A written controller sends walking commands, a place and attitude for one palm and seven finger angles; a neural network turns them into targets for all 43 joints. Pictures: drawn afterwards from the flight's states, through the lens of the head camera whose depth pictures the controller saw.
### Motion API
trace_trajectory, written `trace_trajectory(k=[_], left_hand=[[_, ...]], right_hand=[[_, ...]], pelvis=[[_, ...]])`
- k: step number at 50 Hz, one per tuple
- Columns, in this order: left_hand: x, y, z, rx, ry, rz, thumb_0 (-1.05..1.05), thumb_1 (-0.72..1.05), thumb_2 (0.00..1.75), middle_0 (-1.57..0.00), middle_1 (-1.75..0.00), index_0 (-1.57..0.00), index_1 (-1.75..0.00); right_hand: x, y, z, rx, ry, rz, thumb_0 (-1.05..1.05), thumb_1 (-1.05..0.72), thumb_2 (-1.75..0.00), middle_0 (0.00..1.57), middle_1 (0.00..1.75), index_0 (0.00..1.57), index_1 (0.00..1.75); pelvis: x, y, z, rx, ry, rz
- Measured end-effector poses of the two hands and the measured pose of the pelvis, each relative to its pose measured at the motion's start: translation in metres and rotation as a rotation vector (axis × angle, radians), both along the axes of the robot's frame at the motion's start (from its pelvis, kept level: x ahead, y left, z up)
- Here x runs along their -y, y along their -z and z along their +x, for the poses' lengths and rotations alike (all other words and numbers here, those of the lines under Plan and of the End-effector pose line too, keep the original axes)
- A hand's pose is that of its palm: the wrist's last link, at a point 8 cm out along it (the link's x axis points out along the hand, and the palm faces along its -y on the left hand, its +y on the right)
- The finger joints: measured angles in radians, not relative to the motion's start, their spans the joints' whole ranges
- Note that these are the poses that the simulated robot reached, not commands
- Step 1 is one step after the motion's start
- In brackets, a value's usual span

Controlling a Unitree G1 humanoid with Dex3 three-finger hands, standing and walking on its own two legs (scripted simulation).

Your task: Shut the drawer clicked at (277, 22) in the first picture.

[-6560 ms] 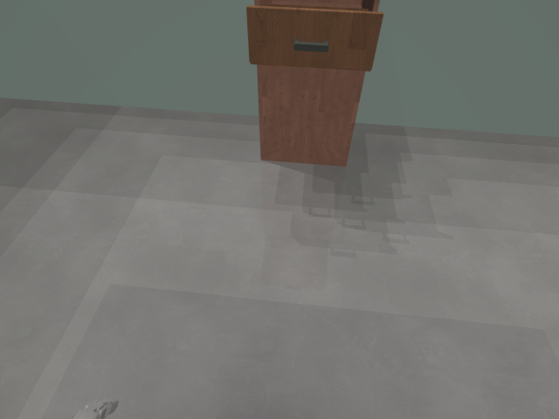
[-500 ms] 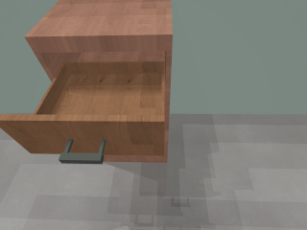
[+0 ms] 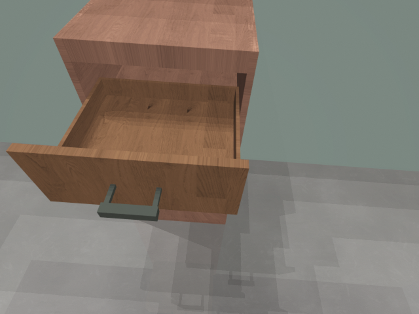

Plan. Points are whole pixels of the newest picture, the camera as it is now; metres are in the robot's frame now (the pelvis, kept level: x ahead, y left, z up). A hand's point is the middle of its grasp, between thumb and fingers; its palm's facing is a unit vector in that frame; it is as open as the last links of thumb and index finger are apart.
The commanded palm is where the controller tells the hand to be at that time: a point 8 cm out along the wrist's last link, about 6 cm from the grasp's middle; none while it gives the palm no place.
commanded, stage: look again from close up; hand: left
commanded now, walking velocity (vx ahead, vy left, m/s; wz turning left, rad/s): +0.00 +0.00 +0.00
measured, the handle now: (132, 201) +0.31 +0.19 +0.02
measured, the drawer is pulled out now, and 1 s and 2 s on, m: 0.30 0.30 0.30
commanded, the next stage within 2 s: raise the hand and make a fist in 0.38 s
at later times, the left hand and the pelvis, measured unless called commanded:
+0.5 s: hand out of the picture -0.02 +0.26 -0.17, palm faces -0.01 -0.97 -0.24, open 7.4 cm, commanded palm +0.07 +0.31 -0.06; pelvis -0.02 +0.07 +0.00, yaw -1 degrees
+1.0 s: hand out of the picture +0.09 +0.23 -0.01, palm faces +0.24 -0.97 -0.07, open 5.4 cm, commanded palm +0.09 +0.27 +0.00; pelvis -0.03 +0.01 -0.06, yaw +4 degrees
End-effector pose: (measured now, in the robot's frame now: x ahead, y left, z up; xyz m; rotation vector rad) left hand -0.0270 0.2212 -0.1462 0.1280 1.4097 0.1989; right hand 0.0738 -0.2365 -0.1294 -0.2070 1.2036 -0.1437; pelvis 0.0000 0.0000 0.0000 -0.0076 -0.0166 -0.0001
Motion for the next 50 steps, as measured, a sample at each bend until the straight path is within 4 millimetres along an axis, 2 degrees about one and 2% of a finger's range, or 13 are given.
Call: trace_trajectory(k=[4,10,18,25,26,29,33,36,40,43,45,48,50], left_hand=[[-0.028,0.002,0.014,0.061,0.018,-0.001,0.01,0.91,0.90,-0.20,-0.30,-0.21,-0.30],[-0.063,-0.003,0.029,0.136,0.050,0.018,0.01,0.91,0.90,-0.20,-0.30,-0.20,-0.30],[-0.088,-0.009,0.019,0.079,0.084,0.032,0.01,0.91,0.90,-0.20,-0.30,-0.20,-0.30],[-0.087,-0.010,0.008,0.027,0.080,0.035,0.01,0.91,0.90,-0.20,-0.30,-0.20,-0.30],[-0.088,-0.017,0.017,0.081,0.019,0.033,0.01,0.91,0.90,-0.20,-0.30,-0.20,-0.30],[-0.092,-0.073,0.082,0.514,-0.013,0.118,0.02,0.91,0.89,-0.21,-0.31,-0.22,-0.31],[-0.076,-0.155,0.161,1.031,0.018,0.097,0.02,0.91,0.90,-0.24,-0.35,-0.25,-0.35],[-0.059,-0.179,0.189,1.311,0.104,0.013,0.01,0.91,0.90,-0.28,-0.40,-0.29,-0.39],[-0.044,-0.157,0.176,1.375,0.209,-0.128,0.01,0.91,0.90,-0.35,-0.47,-0.36,-0.47],[-0.043,-0.123,0.139,1.254,0.177,-0.157,0.01,0.91,0.90,-0.41,-0.53,-0.42,-0.53],[-0.047,-0.112,0.112,1.186,0.119,-0.116,0.01,0.91,0.90,-0.45,-0.57,-0.46,-0.57],[-0.054,-0.123,0.085,1.208,0.043,0.006,0.02,0.90,0.90,-0.51,-0.64,-0.52,-0.63],[-0.055,-0.142,0.083,1.308,0.030,0.078,0.02,0.90,0.90,-0.55,-0.68,-0.56,-0.68]], right_hand=[[-0.029,-0.008,0.004,0.077,-0.022,-0.002,0.00,-0.91,-0.90,0.19,0.30,0.20,0.29],[-0.064,-0.004,-0.012,0.077,-0.027,0.025,0.00,-0.92,-0.90,0.20,0.30,0.20,0.30],[-0.072,-0.002,-0.053,-0.020,0.010,0.015,-0.01,-0.93,-0.90,0.20,0.30,0.20,0.30],[-0.073,0.006,-0.087,-0.128,0.044,0.017,0.00,-0.91,-0.90,0.20,0.30,0.20,0.30],[-0.073,0.004,-0.087,-0.106,0.050,0.020,0.00,-0.91,-0.90,0.20,0.30,0.20,0.30],[-0.071,-0.010,-0.072,0.069,0.025,0.002,0.01,-0.91,-0.90,0.20,0.30,0.20,0.30],[-0.061,-0.022,-0.032,0.294,-0.019,0.007,0.01,-0.90,-0.90,0.20,0.30,0.20,0.30],[-0.048,-0.025,0.005,0.456,-0.042,-0.003,0.01,-0.90,-0.90,0.20,0.30,0.20,0.30],[-0.029,-0.041,0.050,0.624,-0.055,-0.018,0.01,-0.90,-0.90,0.20,0.30,0.20,0.30],[-0.020,-0.056,0.081,0.712,-0.097,-0.041,0.01,-0.90,-0.90,0.20,0.30,0.20,0.30],[-0.018,-0.063,0.099,0.748,-0.144,-0.059,0.01,-0.90,-0.90,0.20,0.30,0.20,0.30],[-0.021,-0.065,0.121,0.772,-0.221,-0.064,0.01,-0.90,-0.90,0.19,0.30,0.20,0.30],[-0.027,-0.058,0.132,0.773,-0.266,-0.047,0.01,-0.90,-0.90,0.19,0.30,0.20,0.30]], pelvis=[[-0.023,0.000,-0.005,0.026,0.000,-0.013],[-0.049,0.001,-0.019,0.033,0.001,-0.012],[-0.067,-0.003,-0.026,-0.011,0.021,0.010],[-0.072,-0.003,-0.023,-0.019,0.016,0.008],[-0.071,-0.003,-0.023,-0.029,0.003,0.003],[-0.066,-0.005,-0.022,-0.049,-0.016,0.019],[-0.061,0.000,-0.027,-0.058,-0.049,0.018],[-0.054,0.017,-0.033,-0.087,-0.024,0.032],[-0.042,0.036,-0.036,-0.126,-0.016,0.018],[-0.031,0.046,-0.037,-0.148,-0.019,0.015],[-0.025,0.051,-0.036,-0.160,-0.032,0.008],[-0.017,0.056,-0.032,-0.176,-0.059,-0.012],[-0.012,0.059,-0.031,-0.185,-0.078,-0.026]])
